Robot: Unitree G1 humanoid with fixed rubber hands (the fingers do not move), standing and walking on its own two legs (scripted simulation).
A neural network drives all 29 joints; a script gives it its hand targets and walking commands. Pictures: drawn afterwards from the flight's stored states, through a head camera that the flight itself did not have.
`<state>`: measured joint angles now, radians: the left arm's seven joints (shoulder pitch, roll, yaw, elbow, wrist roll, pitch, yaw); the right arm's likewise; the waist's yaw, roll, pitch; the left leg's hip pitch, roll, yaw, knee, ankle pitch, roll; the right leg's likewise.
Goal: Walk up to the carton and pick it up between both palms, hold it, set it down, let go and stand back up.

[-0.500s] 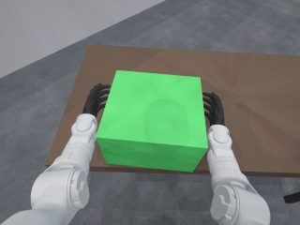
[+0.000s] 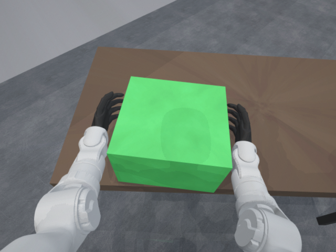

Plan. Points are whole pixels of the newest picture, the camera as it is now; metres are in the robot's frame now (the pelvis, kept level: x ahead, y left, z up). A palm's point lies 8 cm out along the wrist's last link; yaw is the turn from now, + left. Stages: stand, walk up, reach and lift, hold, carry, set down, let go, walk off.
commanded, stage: set down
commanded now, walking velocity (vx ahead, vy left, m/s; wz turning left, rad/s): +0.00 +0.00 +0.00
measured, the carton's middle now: (171, 133) +0.41 -0.01 +0.00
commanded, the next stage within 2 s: none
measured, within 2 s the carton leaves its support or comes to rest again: neither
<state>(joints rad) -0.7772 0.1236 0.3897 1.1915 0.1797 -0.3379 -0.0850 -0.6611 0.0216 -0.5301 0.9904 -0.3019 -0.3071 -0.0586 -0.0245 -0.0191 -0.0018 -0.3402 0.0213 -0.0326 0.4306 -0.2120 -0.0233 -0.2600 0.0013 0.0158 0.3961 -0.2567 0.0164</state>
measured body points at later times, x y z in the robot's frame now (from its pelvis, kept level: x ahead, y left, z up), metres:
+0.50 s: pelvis +0.00 +0.00 +0.00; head +0.07 +0.02 +0.44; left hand +0.42 +0.18 +0.02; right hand +0.40 -0.19 +0.02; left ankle +0.00 +0.13 -0.74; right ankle -0.04 -0.13 -0.74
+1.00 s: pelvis -0.01 +0.00 -0.01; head +0.08 +0.01 +0.43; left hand +0.42 +0.18 +0.00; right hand +0.41 -0.20 +0.00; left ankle +0.00 +0.13 -0.74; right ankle -0.04 -0.13 -0.74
